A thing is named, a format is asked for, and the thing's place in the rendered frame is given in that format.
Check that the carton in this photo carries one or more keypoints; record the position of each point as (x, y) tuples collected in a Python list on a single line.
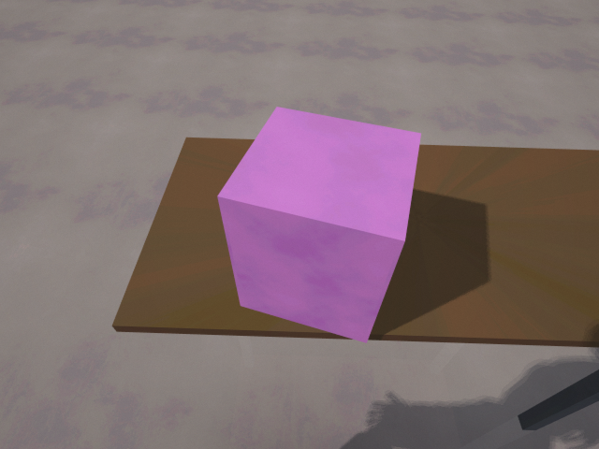
[(315, 216)]

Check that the table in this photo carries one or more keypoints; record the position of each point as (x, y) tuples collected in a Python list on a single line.
[(501, 247)]

